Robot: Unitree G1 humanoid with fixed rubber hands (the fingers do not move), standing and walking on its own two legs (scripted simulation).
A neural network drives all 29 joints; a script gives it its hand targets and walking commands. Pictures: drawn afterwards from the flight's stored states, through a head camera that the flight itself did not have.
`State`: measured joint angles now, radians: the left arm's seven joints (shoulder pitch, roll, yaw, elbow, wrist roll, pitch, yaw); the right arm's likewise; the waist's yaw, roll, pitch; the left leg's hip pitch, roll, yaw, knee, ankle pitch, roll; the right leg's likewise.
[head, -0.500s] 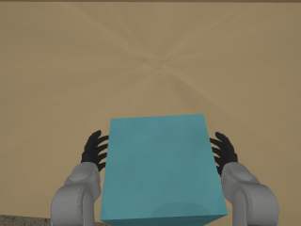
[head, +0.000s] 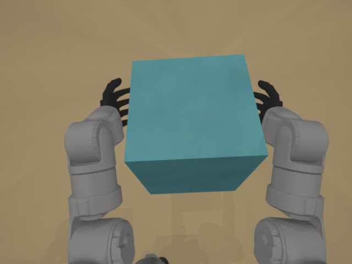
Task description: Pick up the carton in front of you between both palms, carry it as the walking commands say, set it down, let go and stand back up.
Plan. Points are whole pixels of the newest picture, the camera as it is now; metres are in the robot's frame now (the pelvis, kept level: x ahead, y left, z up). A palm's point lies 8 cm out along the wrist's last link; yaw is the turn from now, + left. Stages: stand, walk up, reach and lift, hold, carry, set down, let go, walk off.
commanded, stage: carry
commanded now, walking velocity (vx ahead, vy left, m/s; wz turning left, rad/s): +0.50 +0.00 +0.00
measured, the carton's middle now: (190, 134) +0.38 +0.00 +0.10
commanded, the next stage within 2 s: none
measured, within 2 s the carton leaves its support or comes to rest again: neither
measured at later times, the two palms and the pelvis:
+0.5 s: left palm (137, 31) +0.69 +0.15 +0.18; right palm (243, 27) +0.71 -0.15 +0.18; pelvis +0.34 -0.02 +0.04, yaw +1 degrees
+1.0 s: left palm out of the picture +1.04 +0.13 +0.25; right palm out of the picture +1.00 -0.17 +0.24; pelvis +0.66 +0.02 +0.10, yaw -1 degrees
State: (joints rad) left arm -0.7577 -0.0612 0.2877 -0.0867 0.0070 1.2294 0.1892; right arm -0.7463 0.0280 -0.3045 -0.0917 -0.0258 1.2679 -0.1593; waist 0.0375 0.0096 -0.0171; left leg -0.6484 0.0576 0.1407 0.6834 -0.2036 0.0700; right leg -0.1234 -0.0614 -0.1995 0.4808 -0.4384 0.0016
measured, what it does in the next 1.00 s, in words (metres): climbs: right foot 0.04 m higher, then left foot 0.04 m higher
